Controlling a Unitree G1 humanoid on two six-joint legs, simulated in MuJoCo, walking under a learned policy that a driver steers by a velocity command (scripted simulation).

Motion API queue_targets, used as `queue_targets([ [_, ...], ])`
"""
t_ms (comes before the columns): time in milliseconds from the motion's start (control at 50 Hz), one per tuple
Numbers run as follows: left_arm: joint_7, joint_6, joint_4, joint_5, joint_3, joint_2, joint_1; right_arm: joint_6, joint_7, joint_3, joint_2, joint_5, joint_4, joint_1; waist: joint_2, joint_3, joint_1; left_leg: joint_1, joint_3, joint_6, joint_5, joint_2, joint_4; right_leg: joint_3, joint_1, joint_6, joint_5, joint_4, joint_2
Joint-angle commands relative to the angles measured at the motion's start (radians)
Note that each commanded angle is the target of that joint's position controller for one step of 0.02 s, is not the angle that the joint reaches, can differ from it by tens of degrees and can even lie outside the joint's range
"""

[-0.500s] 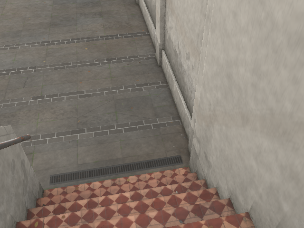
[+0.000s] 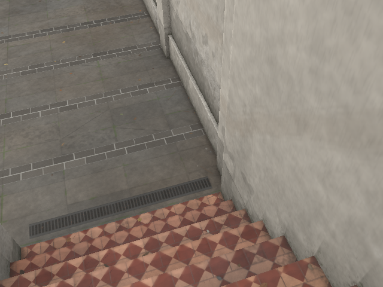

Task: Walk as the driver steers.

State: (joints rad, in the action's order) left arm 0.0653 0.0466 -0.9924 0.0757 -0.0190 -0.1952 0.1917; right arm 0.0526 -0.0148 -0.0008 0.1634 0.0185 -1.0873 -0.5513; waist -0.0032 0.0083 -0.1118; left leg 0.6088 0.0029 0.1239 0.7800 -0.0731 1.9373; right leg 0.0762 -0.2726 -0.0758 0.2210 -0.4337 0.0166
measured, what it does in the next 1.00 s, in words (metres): goes down: left foot 0.22 m lower, then right foot 0.21 m lower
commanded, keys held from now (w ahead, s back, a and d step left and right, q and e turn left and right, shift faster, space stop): w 1.00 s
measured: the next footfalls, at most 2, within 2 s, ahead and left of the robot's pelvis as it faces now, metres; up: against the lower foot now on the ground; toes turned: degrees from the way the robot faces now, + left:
left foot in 0.36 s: +0.25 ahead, +0.16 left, -0.22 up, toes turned +6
right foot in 0.92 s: +0.51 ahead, -0.03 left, -0.43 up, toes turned -4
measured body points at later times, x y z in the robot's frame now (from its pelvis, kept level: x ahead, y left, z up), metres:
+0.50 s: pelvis +0.21 +0.08 -0.24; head +0.20 +0.10 +0.21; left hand +0.16 +0.32 -0.40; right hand +0.21 -0.17 -0.38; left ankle +0.21 +0.15 -0.96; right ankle +0.20 -0.07 -0.69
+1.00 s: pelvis +0.44 +0.06 -0.43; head +0.45 +0.04 +0.02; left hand +0.55 +0.30 -0.56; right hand +0.32 -0.17 -0.58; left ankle +0.33 +0.19 -0.89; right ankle +0.47 -0.02 -1.17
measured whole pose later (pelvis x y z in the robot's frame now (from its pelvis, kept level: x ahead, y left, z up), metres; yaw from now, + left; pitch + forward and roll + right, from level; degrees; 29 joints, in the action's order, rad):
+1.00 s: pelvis +0.44 +0.06 -0.43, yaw +1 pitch +0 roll +3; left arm 0.02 0.03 -0.96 -0.03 -0.02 -0.22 0.19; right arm 0.03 0.04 -0.02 0.20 0.01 -1.09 -0.51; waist 0.02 -0.01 -0.12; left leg 0.60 -0.01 0.14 0.86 -0.06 1.94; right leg 0.06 -0.29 -0.06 0.25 -0.49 -0.03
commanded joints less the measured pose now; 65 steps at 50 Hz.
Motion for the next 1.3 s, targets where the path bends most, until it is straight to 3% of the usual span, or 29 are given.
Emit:
queue_targets([
  [20, -0.048, -0.014, -0.068, -0.105, -0.040, -0.107, 0.298, 0.014, 0.018, -0.056, 0.160, 0.008, 0.077, 0.061, 0.016, 0.081, 0.094, 0.624, 0.185, -0.071, -0.354, 0.108, -0.217, -0.335, 0.460, -0.263, -0.156, -0.103, -0.451],
  [60, -0.074, -0.005, -0.013, -0.111, 0.032, 0.030, 0.151, -0.036, 0.047, -0.038, 0.067, 0.006, 0.113, 0.150, -0.039, -0.095, 0.020, 0.224, 0.093, -0.152, -0.644, 0.112, -0.676, -0.165, -0.180, -0.165, -0.291, -0.065, -0.319],
  [80, -0.025, 0.046, -0.036, 0.065, 0.028, -0.021, 0.239, -0.009, -0.052, -0.010, 0.007, 0.078, 0.010, 0.018, -0.024, -0.261, 0.075, 0.117, 0.026, -0.074, -1.034, 0.172, -0.678, -0.035, -0.450, -0.195, -0.162, -0.057, -0.204],
  [140, -0.071, 0.066, -0.054, -0.140, -0.009, -0.104, 0.215, -0.041, 0.012, -0.050, 0.073, 0.005, 0.072, 0.101, 0.118, 0.000, 0.008, 0.041, 0.051, -0.098, -1.177, 0.120, -0.790, -0.220, -0.249, -0.121, -0.136, -0.234, -0.226],
  [180, -0.044, 0.106, -0.063, 0.059, 0.039, -0.023, 0.273, 0.015, -0.069, -0.006, 0.028, 0.119, 0.052, 0.126, 0.066, -0.162, 0.099, -0.060, 0.057, -0.084, -1.400, 0.188, -1.132, -0.119, -0.443, -0.143, 0.200, -0.264, -0.188],
  [200, -0.077, 0.071, -0.030, -0.139, -0.009, -0.106, 0.153, -0.009, -0.006, -0.040, 0.091, -0.008, 0.145, 0.290, 0.053, -0.010, 0.056, -0.266, -0.029, -0.108, -1.449, 0.095, -1.184, -0.126, -0.412, -0.073, 0.206, -0.307, -0.151],
  [240, -0.016, 0.088, -0.069, 0.091, 0.040, -0.067, 0.287, 0.010, -0.066, -0.016, 0.085, 0.134, 0.052, 0.077, 0.088, -0.201, 0.035, -0.327, -0.011, -0.115, -1.256, 0.134, -1.043, -0.171, -0.588, -0.139, 0.312, -0.371, -0.229],
  [260, -0.069, 0.061, -0.016, -0.126, -0.024, -0.153, 0.199, -0.015, -0.018, -0.034, 0.115, -0.025, 0.101, 0.271, 0.042, -0.011, 0.093, -0.291, -0.019, -0.103, -1.403, 0.106, -1.222, -0.138, -0.299, -0.065, 0.226, -0.505, -0.196],
  [280, -0.051, 0.067, -0.067, 0.024, 0.060, -0.038, 0.365, -0.001, -0.047, -0.004, 0.121, 0.125, 0.139, 0.328, -0.012, -0.258, 0.155, -0.107, 0.059, -0.100, -1.073, 0.220, -1.570, -0.302, -0.266, -0.096, 0.358, -0.485, -0.284],
  [300, -0.112, 0.019, -0.068, -0.074, -0.016, -0.141, 0.365, 0.001, -0.008, -0.031, 0.100, -0.050, 0.188, 0.464, 0.014, -0.173, 0.263, -0.151, -0.044, -0.116, -1.222, 0.129, -1.603, -0.158, -0.091, -0.100, 0.051, -0.592, -0.191],
  [360, -0.158, -0.058, -0.094, -0.047, -0.034, -0.139, 0.376, -0.017, 0.009, -0.077, 0.194, -0.057, 0.026, -0.004, 0.009, -0.018, 0.103, -0.615, -0.012, -0.061, -1.198, 0.213, -1.774, -0.144, -0.175, -0.127, -0.092, -1.173, -0.111],
  [380, 0.025, -0.022, -0.209, 0.079, 0.056, 0.075, 0.711, 0.025, -0.050, -0.112, 0.372, 0.109, -0.073, -0.337, -0.416, 0.195, -0.010, -1.280, 0.106, 0.189, -1.592, 0.314, -1.362, -0.259, -0.647, 0.023, 0.571, -1.661, 0.042],
  [420, -0.117, -0.022, -0.004, -0.106, -0.012, -0.079, 0.366, -0.039, -0.024, -0.086, 0.274, -0.073, -0.029, -0.193, -0.160, 0.154, 0.063, -1.082, 0.186, 0.024, -1.628, 0.468, -1.190, -0.067, -1.004, -0.060, 0.690, -1.821, 0.017],
  [480, -0.025, 0.047, 0.014, -0.036, 0.017, -0.044, 0.304, 0.020, -0.118, -0.063, 0.225, 0.175, -0.035, -0.093, -0.040, -0.238, 0.075, -0.433, 0.443, 0.182, -0.484, 0.519, -1.580, -0.263, -1.090, -0.025, 0.100, -1.592, -0.136],
  [540, 0.000, 0.033, 0.010, 0.011, 0.036, -0.008, 0.301, 0.101, -0.035, 0.017, -0.018, 0.100, -0.017, 0.033, 0.001, -0.206, 0.120, -0.063, 0.155, 0.096, -0.407, 0.313, -1.497, -0.206, -0.887, -0.044, -0.484, -0.935, -0.159],
  [560, -0.063, -0.018, 0.101, -0.012, 0.006, -0.020, 0.082, 0.059, 0.003, 0.009, 0.073, -0.083, 0.026, 0.163, -0.030, -0.104, 0.195, 0.004, 0.188, 0.055, -0.643, 0.275, -1.476, -0.075, -0.543, 0.047, -0.451, -0.760, -0.087],
  [580, 0.024, 0.003, 0.021, 0.000, 0.049, 0.006, 0.201, 0.100, -0.020, 0.028, 0.061, 0.127, -0.030, 0.022, -0.151, -0.150, 0.129, 0.167, 0.055, 0.069, -0.519, 0.230, -1.471, -0.081, -0.529, 0.020, -0.622, -0.977, -0.127],
  [720, 0.037, 0.026, 0.027, 0.062, 0.041, -0.087, 0.033, 0.079, 0.007, 0.050, 0.093, 0.069, -0.015, -0.092, -0.057, -0.144, 0.062, -0.020, 0.202, 0.148, -0.288, 0.246, -1.225, -0.088, -0.453, 0.050, -0.756, -0.399, -0.079],
  [800, 0.044, -0.007, 0.097, 0.056, 0.068, -0.049, -0.149, 0.051, 0.021, 0.047, 0.086, 0.057, -0.065, -0.203, -0.027, -0.166, -0.034, -0.411, 0.397, 0.191, -0.474, 0.277, -1.089, -0.126, -0.608, 0.061, -0.576, 0.047, -0.126],
  [840, -0.052, 0.014, 0.108, -0.159, 0.035, -0.058, -0.156, 0.002, 0.057, 0.000, 0.125, -0.023, -0.014, -0.073, 0.002, -0.116, -0.054, -0.299, 0.189, 0.097, -0.718, 0.213, -0.891, -0.066, -0.234, 0.056, -0.724, 0.036, -0.083],
  [1000, -0.052, -0.043, -0.057, -0.100, -0.043, -0.198, 0.448, -0.023, 0.055, -0.034, 0.093, 0.000, 0.068, 0.013, 0.143, 0.152, 0.154, 0.629, 0.070, 0.015, -0.003, 0.080, 0.101, -0.298, 0.590, -0.203, -0.415, -0.203, -0.427],
  [1020, 0.018, 0.007, -0.066, 0.142, -0.036, -0.177, 0.402, 0.024, -0.020, 0.030, -0.047, 0.050, 0.091, -0.086, -0.034, 0.006, 0.164, 0.652, 0.226, -0.010, -0.550, 0.171, -0.224, -0.343, 0.275, -0.206, -0.020, -0.063, -0.382],
  [1080, -0.052, 0.031, -0.032, -0.116, 0.030, -0.009, 0.136, -0.008, 0.014, -0.030, 0.063, 0.044, 0.125, 0.112, 0.097, -0.050, -0.014, 0.125, 0.024, -0.116, -0.855, 0.141, -0.750, -0.209, -0.250, -0.165, -0.419, -0.121, -0.295],
  [1140, -0.040, 0.109, -0.066, 0.043, 0.047, -0.022, 0.253, 0.023, -0.105, -0.006, 0.081, 0.134, 0.063, 0.038, 0.076, -0.083, 0.066, 0.213, 0.083, -0.087, -1.171, 0.189, -0.745, -0.184, -0.372, -0.153, -0.211, -0.242, -0.239],
  [1180, -0.080, 0.064, -0.052, -0.185, 0.021, -0.071, 0.175, -0.016, 0.022, -0.029, 0.088, -0.026, 0.106, 0.170, 0.059, 0.048, 0.027, -0.157, -0.008, -0.099, -1.429, 0.103, -1.050, -0.138, -0.352, -0.055, -0.079, -0.345, -0.154],
  [1220, -0.041, 0.089, -0.075, 0.055, 0.034, -0.082, 0.279, 0.004, -0.074, -0.012, 0.095, 0.107, 0.086, 0.180, 0.088, -0.167, 0.097, -0.046, 0.018, -0.133, -1.285, 0.143, -1.196, -0.177, -0.412, -0.112, 0.085, -0.360, -0.217],
  [1260, -0.103, 0.015, -0.061, -0.135, 0.014, -0.087, 0.307, -0.019, 0.018, -0.010, 0.059, -0.048, 0.162, 0.376, 0.047, -0.041, 0.193, -0.205, -0.067, -0.137, -1.373, 0.074, -1.399, -0.117, -0.239, -0.075, 0.018, -0.519, -0.136],
  [1280, -0.053, 0.038, -0.132, 0.075, 0.067, -0.011, 0.425, -0.017, -0.073, 0.012, 0.037, 0.126, 0.121, 0.284, 0.092, -0.236, 0.123, -0.137, 0.058, -0.089, -1.240, 0.192, -1.450, -0.359, -0.345, -0.093, 0.050, -0.450, -0.275],
  [1300, -0.096, 0.007, -0.057, -0.101, 0.000, -0.123, 0.268, -0.020, -0.011, -0.026, 0.091, -0.015, 0.114, 0.307, 0.088, -0.041, 0.165, -0.272, -0.029, -0.104, -1.345, 0.111, -1.377, -0.193, -0.213, -0.089, -0.070, -0.589, -0.200],
])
